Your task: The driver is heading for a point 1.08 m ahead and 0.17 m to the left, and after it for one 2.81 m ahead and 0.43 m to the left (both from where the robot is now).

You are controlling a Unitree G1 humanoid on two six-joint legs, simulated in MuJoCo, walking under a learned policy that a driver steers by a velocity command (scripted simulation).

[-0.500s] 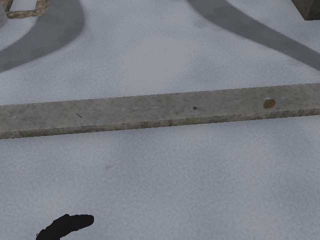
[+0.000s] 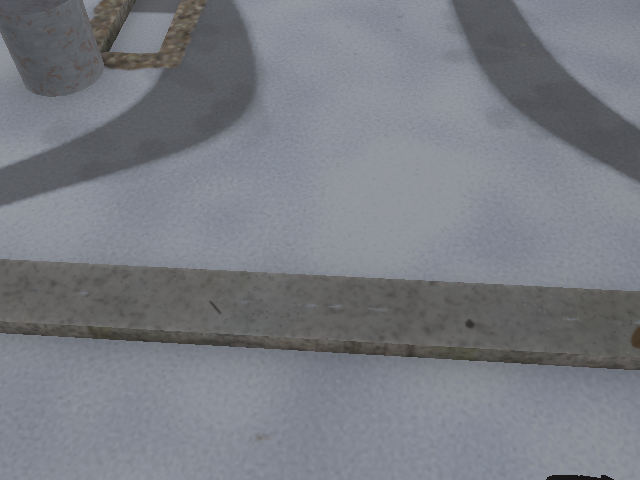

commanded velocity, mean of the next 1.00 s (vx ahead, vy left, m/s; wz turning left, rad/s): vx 0.50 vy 0.00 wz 0.11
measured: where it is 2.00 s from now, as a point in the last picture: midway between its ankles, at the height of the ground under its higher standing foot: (305, 262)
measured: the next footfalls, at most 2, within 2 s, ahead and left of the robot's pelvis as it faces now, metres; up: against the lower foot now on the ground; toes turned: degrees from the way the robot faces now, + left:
left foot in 0.08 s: +0.21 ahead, +0.14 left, +0.00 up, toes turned +2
right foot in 0.64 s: +0.52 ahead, -0.10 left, +0.00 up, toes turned -2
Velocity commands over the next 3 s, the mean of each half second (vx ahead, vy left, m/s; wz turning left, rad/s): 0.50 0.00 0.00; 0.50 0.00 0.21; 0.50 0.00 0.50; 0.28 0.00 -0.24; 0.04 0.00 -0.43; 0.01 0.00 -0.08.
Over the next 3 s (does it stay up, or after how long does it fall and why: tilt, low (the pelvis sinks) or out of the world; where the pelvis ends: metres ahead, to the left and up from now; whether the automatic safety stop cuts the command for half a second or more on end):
stays up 1.07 0.17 -0.01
